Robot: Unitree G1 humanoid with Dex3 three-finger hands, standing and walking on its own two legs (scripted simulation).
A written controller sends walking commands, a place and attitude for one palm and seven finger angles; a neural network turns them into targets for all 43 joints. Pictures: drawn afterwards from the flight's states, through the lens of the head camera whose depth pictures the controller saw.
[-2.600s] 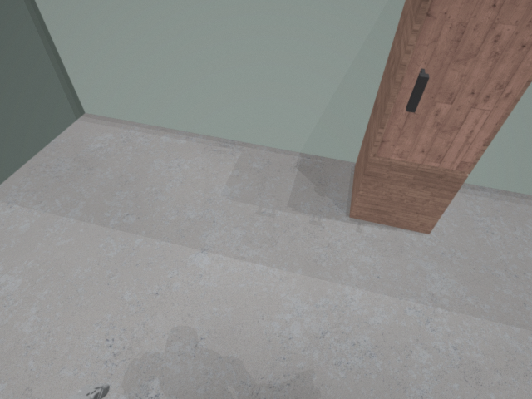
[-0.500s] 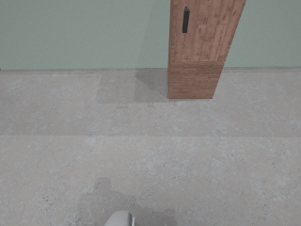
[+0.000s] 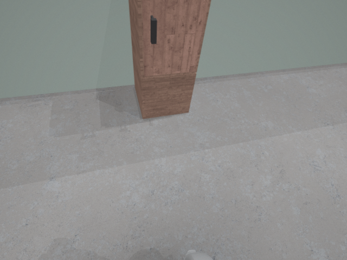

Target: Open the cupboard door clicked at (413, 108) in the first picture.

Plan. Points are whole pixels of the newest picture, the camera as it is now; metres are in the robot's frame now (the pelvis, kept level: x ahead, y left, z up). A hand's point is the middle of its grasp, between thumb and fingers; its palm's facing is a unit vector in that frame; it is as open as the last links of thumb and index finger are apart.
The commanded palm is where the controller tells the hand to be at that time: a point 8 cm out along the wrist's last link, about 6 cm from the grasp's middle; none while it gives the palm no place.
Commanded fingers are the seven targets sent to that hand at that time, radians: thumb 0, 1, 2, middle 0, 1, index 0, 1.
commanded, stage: walk to a spot facing it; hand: left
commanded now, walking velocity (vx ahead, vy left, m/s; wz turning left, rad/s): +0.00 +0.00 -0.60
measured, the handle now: (152, 29) +1.15 +0.20 -0.04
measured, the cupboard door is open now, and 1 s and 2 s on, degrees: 0 0 0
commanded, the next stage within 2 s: turn to face it in 1.40 s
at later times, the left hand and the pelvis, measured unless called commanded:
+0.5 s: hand (134, 250) +0.17 +0.11 -0.16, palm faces -0.30 -0.93 -0.22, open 7.4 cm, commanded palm none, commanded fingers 0.00 0.90 0.90 -0.20 -0.30 -0.20 -0.30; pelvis +0.04 -0.06 +0.00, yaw -19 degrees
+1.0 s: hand (152, 174) +0.40 +0.09 -0.18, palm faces -0.49 -0.86 -0.16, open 7.4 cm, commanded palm none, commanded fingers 0.00 0.90 0.90 -0.20 -0.30 -0.20 -0.30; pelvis +0.26 -0.06 +0.00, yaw -34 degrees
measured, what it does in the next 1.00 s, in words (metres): walks ahead, turning right: right foot, then left foot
